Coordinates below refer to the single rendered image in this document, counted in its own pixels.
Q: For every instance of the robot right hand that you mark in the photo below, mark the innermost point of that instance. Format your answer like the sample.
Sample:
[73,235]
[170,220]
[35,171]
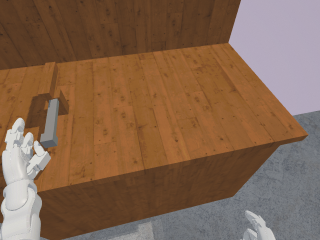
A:
[263,233]

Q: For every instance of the counter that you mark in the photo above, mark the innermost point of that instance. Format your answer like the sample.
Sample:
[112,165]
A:
[157,111]

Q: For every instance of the tap lever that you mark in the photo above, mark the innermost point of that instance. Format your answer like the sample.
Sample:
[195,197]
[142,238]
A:
[48,138]

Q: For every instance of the robot left hand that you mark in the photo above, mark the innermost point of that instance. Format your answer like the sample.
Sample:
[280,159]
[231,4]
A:
[18,162]

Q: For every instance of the robot left forearm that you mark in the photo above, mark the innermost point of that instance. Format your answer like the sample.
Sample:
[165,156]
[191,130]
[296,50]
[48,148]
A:
[20,209]

